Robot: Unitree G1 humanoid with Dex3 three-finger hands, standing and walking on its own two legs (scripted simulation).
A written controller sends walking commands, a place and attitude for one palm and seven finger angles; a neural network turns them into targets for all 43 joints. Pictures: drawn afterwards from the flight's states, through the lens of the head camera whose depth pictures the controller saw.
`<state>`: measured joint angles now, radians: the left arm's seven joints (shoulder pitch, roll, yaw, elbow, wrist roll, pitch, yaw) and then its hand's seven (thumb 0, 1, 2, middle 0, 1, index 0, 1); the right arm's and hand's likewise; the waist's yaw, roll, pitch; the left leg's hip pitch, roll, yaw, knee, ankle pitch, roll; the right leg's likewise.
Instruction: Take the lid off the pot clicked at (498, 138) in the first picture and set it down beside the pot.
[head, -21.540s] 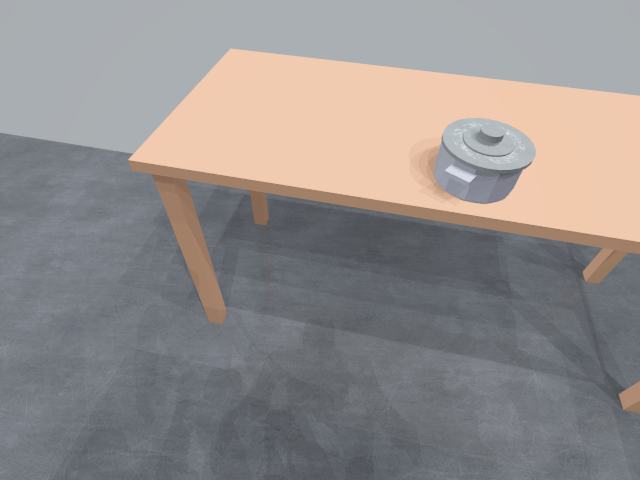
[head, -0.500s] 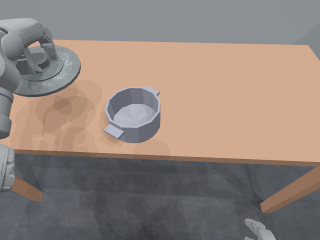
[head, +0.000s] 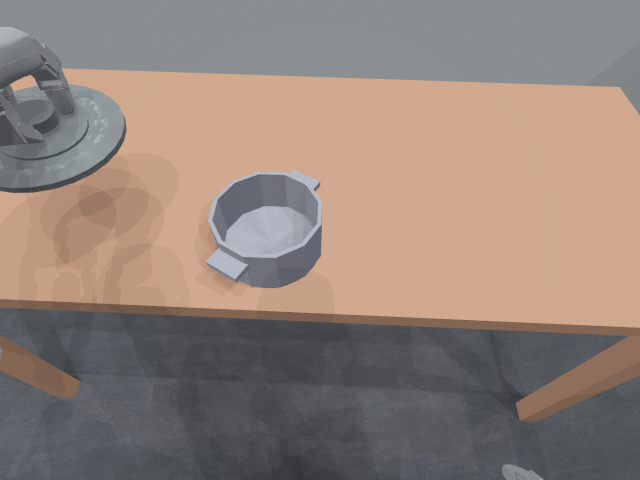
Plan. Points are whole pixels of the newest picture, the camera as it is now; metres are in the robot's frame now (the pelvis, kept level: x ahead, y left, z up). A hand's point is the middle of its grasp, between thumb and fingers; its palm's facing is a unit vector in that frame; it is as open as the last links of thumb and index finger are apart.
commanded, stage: lower the lid onto the table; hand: left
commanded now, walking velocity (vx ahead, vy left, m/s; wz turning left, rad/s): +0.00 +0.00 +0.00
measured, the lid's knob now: (34, 117) +0.47 +0.34 +0.19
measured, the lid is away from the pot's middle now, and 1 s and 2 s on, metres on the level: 0.25 0.22 0.23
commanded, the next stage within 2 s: none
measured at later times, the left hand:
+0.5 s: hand (31, 149) +0.43 +0.33 +0.18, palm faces -0.33 -0.06 -0.94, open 7.4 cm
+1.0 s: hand (67, 162) +0.44 +0.31 +0.15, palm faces -0.36 -0.07 -0.93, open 7.4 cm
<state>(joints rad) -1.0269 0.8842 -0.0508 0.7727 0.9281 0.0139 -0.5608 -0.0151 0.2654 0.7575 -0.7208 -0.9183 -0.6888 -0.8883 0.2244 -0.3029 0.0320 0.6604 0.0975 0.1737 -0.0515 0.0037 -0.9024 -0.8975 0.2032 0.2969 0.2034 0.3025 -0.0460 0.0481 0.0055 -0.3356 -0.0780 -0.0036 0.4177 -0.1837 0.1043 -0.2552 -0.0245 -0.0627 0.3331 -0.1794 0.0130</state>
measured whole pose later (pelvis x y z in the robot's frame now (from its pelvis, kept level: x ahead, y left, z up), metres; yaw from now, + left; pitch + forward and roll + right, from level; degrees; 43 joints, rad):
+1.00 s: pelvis +0.00 +0.01 +0.00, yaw +0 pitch +7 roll -2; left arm -0.94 0.82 -0.03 0.86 0.91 -0.09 -0.50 -0.02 0.27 0.76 -0.72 -0.92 -0.68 -0.89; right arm 0.23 -0.29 0.03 0.65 0.09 0.18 -0.04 0.00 -0.90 -0.90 0.20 0.30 0.20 0.30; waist -0.07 0.04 0.00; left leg -0.37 -0.08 0.00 0.44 -0.20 0.11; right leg -0.29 -0.02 -0.05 0.35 -0.19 0.02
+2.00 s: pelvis +0.00 +0.00 -0.01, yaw -2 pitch +9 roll -3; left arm -0.85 0.83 0.01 0.99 0.94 -0.20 -0.41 -0.01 0.27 0.75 -0.71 -0.92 -0.68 -0.89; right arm 0.26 -0.30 0.02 0.68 0.09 0.17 -0.08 0.00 -0.90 -0.90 0.20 0.30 0.21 0.30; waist -0.08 0.03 -0.01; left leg -0.44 -0.06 0.02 0.52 -0.24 0.10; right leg -0.35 0.00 -0.04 0.42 -0.21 0.02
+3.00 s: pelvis +0.00 +0.01 -0.02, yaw -3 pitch +12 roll -4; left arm -0.79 0.79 0.02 1.03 0.98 -0.24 -0.30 -0.02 0.28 0.75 -0.71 -0.92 -0.68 -0.89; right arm 0.30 -0.28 0.01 0.68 0.08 0.18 -0.08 0.00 -0.90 -0.90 0.21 0.30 0.21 0.30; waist -0.09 0.03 -0.05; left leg -0.56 -0.05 0.03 0.63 -0.28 0.12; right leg -0.48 0.00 -0.03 0.52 -0.25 0.01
